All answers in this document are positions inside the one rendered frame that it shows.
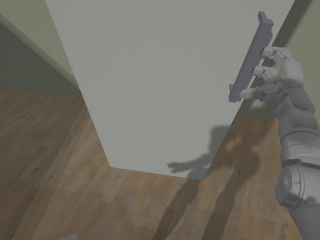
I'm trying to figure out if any fridge door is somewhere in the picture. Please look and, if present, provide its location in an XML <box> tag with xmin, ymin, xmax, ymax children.
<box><xmin>45</xmin><ymin>0</ymin><xmax>295</xmax><ymax>180</ymax></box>

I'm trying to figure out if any robot right forearm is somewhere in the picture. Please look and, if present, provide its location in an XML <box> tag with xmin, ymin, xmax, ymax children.
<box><xmin>275</xmin><ymin>88</ymin><xmax>320</xmax><ymax>170</ymax></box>

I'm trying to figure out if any handle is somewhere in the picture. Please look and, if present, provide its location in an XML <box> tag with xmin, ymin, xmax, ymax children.
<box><xmin>228</xmin><ymin>11</ymin><xmax>274</xmax><ymax>103</ymax></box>

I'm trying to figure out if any robot right upper arm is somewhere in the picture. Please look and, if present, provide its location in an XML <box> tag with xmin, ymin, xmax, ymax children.
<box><xmin>274</xmin><ymin>164</ymin><xmax>320</xmax><ymax>240</ymax></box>

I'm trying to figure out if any robot right hand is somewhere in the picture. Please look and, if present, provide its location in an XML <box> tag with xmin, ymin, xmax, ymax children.
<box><xmin>239</xmin><ymin>46</ymin><xmax>304</xmax><ymax>102</ymax></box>

